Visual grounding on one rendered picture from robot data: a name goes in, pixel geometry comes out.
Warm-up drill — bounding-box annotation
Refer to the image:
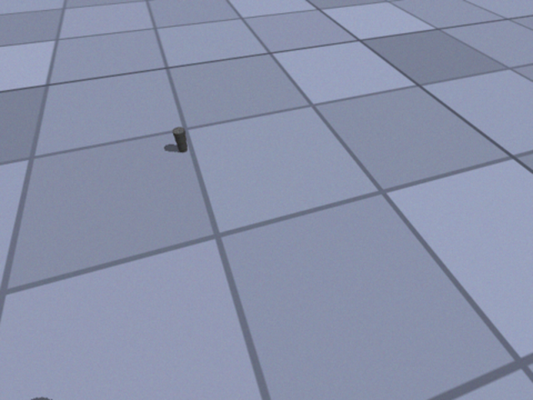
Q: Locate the cup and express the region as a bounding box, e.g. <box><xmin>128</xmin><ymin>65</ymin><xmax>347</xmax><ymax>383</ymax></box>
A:
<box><xmin>172</xmin><ymin>127</ymin><xmax>187</xmax><ymax>153</ymax></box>

